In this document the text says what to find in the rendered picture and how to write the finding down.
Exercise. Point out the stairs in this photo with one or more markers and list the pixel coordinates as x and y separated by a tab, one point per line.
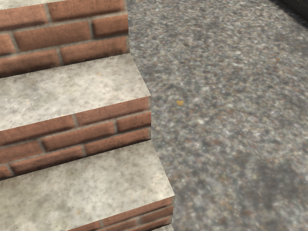
75	122

